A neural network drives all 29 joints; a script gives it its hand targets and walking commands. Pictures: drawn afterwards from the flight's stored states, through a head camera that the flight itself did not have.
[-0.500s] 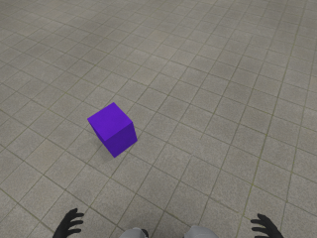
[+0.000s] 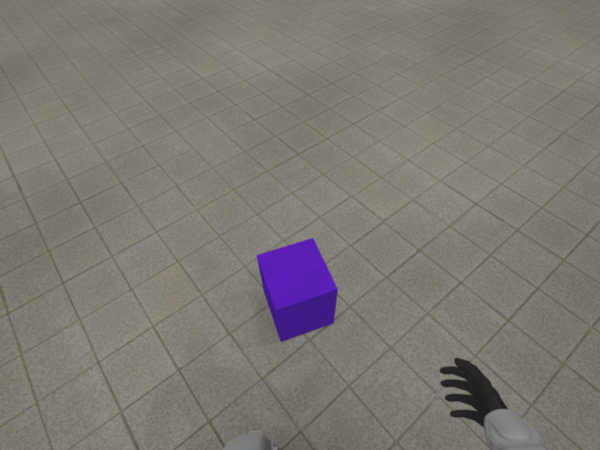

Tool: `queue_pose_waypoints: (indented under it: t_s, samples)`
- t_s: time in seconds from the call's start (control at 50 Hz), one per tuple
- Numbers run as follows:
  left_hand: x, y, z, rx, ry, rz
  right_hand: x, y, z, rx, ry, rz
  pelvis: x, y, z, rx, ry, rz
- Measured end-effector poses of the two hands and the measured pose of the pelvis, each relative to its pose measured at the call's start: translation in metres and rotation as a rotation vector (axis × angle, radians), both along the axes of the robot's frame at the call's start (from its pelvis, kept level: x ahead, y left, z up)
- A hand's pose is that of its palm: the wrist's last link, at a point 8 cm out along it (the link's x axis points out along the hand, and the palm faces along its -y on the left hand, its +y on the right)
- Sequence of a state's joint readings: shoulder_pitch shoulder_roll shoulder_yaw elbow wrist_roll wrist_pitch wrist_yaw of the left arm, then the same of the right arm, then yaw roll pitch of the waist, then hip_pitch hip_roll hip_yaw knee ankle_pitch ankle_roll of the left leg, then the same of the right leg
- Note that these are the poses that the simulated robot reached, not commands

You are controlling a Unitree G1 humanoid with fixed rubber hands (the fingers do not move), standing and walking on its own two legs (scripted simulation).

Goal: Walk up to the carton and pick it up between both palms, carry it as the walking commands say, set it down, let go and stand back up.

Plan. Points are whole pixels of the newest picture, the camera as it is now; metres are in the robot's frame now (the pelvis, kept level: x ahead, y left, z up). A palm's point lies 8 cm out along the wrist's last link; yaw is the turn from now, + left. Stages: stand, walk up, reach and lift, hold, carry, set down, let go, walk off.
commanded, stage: walk up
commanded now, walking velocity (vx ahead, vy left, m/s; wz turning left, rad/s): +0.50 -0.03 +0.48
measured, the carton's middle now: (296, 290) +0.68 +0.11 -0.64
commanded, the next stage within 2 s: none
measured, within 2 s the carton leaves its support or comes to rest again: neither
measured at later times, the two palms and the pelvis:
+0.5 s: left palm (197, 298) +0.36 +0.24 -0.11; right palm (515, 415) +0.22 -0.28 -0.13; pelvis +0.23 -0.01 -0.01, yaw +11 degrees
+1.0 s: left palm (132, 393) +0.19 +0.30 -0.11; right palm (440, 279) +0.44 -0.19 -0.11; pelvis +0.25 +0.02 +0.01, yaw +16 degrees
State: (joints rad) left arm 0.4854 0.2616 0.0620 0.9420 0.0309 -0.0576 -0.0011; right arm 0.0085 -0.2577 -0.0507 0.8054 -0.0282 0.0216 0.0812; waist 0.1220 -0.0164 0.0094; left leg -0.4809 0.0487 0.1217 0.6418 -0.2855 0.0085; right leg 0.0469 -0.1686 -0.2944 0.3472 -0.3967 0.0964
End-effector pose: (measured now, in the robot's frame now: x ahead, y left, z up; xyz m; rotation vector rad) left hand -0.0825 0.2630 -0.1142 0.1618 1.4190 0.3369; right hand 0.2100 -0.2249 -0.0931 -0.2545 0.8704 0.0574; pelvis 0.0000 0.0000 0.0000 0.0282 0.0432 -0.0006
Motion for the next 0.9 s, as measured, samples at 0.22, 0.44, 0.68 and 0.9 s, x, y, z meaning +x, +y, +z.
queue_pose_waypoints:
  t_s: [0.22, 0.44, 0.68, 0.9]
  samples:
    - [0.224, 0.022, -0.013, -0.071, -0.271, -0.089, -0.014, 0.005, -0.012, -0.11, 0.239, -0.119, 0.098, 0.028, 0.007, -0.037, -0.033, 0.111]
    - [0.405, -0.013, 0.005, -0.089, -0.427, -0.16, -0.013, -0.036, -0.017, -0.137, 0.451, -0.215, 0.198, 0.0, 0.008, -0.026, -0.053, 0.168]
    - [0.351, -0.013, 0.017, 0.095, -0.187, 0.05, 0.143, -0.057, -0.05, -0.087, 0.422, -0.049, 0.271, -0.028, 0.006, 0.031, -0.049, 0.236]
    - [0.276, 0.001, 0.018, 0.105, -0.077, 0.167, 0.224, -0.006, -0.033, -0.061, 0.279, 0.056, 0.263, -0.006, 0.011, 0.047, -0.044, 0.26]
